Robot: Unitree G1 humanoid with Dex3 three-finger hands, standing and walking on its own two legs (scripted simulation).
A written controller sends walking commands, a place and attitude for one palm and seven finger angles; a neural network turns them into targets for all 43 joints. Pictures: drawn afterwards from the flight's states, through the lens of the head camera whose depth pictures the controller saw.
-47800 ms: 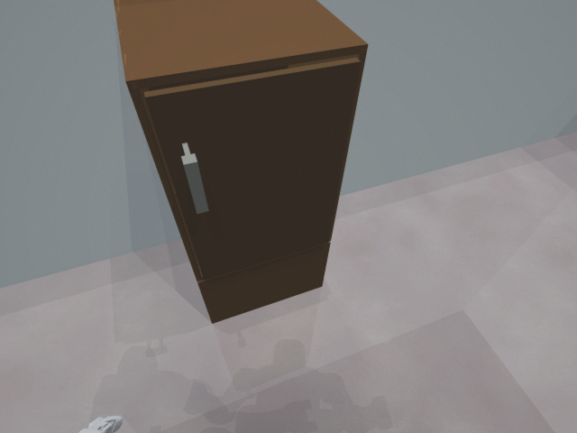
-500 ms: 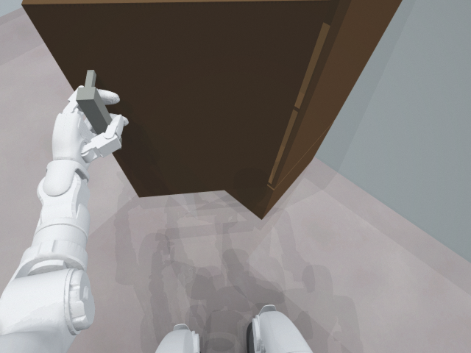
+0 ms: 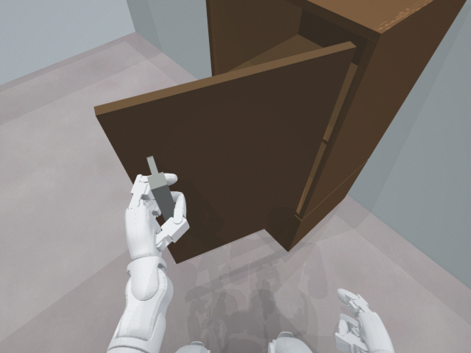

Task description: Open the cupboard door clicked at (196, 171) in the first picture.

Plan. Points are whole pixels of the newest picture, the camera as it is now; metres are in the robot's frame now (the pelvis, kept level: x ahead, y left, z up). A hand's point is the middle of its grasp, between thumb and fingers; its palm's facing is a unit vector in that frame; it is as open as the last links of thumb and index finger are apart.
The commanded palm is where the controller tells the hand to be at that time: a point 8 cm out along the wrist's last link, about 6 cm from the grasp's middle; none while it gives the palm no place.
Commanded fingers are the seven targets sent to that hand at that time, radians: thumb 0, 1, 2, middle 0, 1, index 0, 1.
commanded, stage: pull the door open along its arc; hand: left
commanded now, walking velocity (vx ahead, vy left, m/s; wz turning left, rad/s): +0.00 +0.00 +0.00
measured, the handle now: (162, 192) +0.37 +0.15 +0.05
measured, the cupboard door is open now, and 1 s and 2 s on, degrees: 71 87 87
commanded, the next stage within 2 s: open thumb and fingers to let go in 0.34 s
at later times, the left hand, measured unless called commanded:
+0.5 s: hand (218, 262) +0.25 +0.04 +0.05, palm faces +0.32 -0.95 -0.03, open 6.4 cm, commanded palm +0.21 +0.09 +0.05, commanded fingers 0.00 0.62 0.78 -0.38 -1.32 -0.38 -1.32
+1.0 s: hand (208, 261) +0.25 +0.06 +0.06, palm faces +0.34 -0.94 +0.00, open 13.1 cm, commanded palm +0.21 +0.10 +0.05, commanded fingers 0.00 -0.50 0.30 -0.24 -0.85 -0.24 -0.85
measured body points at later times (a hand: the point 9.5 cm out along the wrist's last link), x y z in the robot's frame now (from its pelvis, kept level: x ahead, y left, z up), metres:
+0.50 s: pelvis +0.00 -0.04 +0.00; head +0.05 -0.06 +0.44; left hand +0.23 +0.09 +0.05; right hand +0.19 -0.25 -0.10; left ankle -0.03 +0.11 -0.68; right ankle +0.03 -0.11 -0.68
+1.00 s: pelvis -0.02 -0.03 -0.01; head +0.02 -0.04 +0.44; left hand +0.23 +0.10 +0.06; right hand +0.17 -0.23 -0.10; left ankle -0.03 +0.11 -0.68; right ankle +0.03 -0.11 -0.68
